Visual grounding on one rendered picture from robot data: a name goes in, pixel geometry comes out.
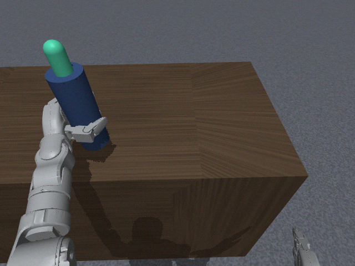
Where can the left robot arm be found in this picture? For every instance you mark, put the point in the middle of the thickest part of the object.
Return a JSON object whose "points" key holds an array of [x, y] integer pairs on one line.
{"points": [[40, 239]]}

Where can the bottle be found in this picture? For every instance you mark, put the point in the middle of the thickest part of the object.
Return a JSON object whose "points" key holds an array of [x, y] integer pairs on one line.
{"points": [[71, 88]]}

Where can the right robot hand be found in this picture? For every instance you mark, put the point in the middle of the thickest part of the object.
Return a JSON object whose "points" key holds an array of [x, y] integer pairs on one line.
{"points": [[301, 252]]}

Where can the left robot hand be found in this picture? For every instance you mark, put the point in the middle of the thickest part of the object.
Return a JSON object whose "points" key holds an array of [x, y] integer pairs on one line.
{"points": [[54, 121]]}

